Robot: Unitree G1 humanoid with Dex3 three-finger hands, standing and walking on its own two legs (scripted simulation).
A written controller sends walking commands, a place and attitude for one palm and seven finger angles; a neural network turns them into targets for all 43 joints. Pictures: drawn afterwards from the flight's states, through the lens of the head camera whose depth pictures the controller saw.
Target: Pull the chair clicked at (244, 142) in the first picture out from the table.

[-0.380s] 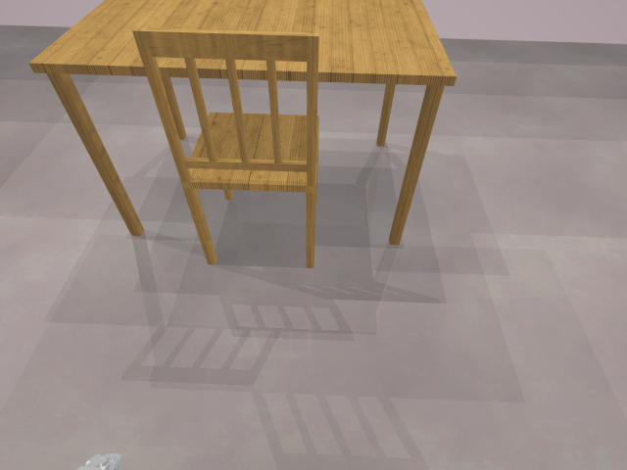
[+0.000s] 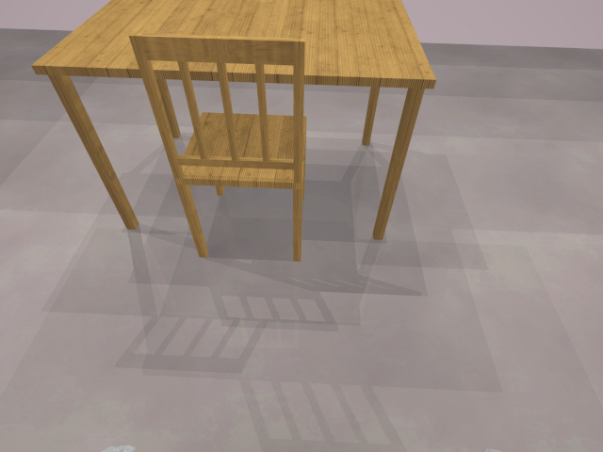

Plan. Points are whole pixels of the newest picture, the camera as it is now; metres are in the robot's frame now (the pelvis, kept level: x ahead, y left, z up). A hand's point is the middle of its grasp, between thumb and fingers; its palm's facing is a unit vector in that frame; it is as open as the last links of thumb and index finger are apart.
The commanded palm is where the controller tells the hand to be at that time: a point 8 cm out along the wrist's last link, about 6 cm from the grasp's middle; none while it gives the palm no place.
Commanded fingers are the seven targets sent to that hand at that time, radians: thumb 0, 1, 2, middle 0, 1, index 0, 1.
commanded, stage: stand and wait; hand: left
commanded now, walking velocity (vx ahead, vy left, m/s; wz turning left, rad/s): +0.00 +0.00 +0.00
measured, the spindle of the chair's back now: (228, 115) +0.98 +0.27 -0.09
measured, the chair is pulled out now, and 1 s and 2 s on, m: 0.00 0.00 0.00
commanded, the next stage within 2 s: look at it before walking up in 0.44 s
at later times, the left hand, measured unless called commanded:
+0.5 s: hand out of the picture +0.07 +0.24 -0.15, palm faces -0.03 -0.94 -0.35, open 7.4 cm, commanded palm none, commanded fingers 0.00 0.90 0.90 -0.20 -0.30 -0.20 -0.30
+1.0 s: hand out of the picture +0.06 +0.23 -0.15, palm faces -0.03 -0.94 -0.34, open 7.4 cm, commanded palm none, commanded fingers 0.00 0.90 0.90 -0.20 -0.30 -0.20 -0.30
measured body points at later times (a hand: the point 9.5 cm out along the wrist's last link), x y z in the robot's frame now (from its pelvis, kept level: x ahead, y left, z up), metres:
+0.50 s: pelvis -0.01 -0.01 +0.00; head -0.01 -0.02 +0.45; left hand +0.07 +0.28 -0.12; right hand +0.06 -0.31 -0.13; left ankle -0.03 +0.11 -0.74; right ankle -0.02 -0.13 -0.74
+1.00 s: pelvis -0.02 -0.01 +0.01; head -0.01 -0.02 +0.46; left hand +0.06 +0.28 -0.13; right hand +0.06 -0.31 -0.13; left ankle -0.03 +0.11 -0.74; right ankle -0.02 -0.13 -0.74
